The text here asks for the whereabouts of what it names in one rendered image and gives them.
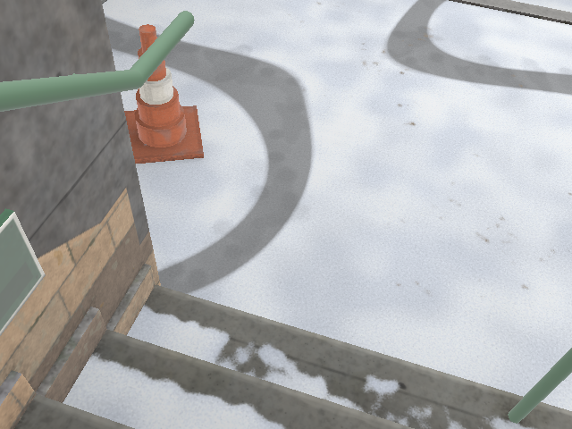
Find stairs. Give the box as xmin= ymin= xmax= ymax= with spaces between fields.
xmin=14 ymin=285 xmax=572 ymax=429

